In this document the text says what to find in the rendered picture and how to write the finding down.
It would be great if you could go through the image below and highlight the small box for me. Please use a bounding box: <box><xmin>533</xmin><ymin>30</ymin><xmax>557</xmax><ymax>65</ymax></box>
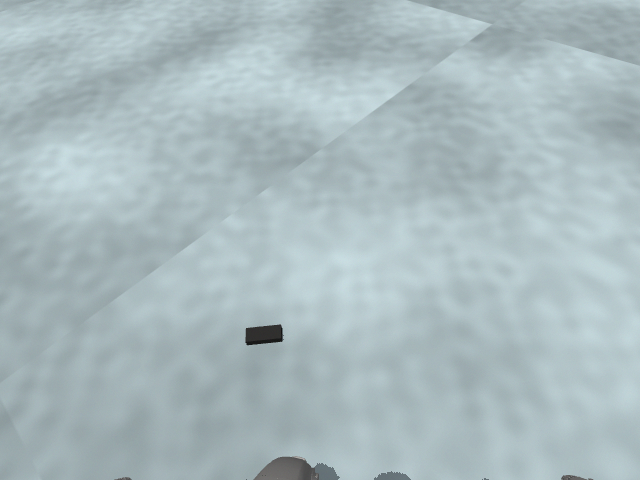
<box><xmin>245</xmin><ymin>324</ymin><xmax>282</xmax><ymax>345</ymax></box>

